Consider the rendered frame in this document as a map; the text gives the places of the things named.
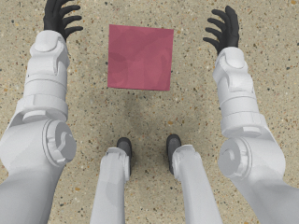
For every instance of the right robot upper arm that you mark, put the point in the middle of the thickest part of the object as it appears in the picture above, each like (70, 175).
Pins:
(256, 167)

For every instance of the carton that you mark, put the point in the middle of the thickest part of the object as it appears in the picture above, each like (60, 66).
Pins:
(139, 58)

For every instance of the robot left shin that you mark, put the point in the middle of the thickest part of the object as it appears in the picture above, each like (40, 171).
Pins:
(112, 150)

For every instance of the left robot upper arm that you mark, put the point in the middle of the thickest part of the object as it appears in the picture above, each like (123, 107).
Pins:
(34, 155)

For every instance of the robot left forearm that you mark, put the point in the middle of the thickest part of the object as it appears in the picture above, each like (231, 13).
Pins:
(45, 85)

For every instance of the left robot thigh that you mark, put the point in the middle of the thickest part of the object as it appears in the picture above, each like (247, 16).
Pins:
(108, 203)

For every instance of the robot right hand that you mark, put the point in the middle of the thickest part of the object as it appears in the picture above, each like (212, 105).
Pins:
(229, 36)

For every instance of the robot right forearm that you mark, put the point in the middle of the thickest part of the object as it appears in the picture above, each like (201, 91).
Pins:
(238, 103)

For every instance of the robot left hand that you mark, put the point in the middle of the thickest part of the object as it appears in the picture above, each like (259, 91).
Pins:
(54, 18)

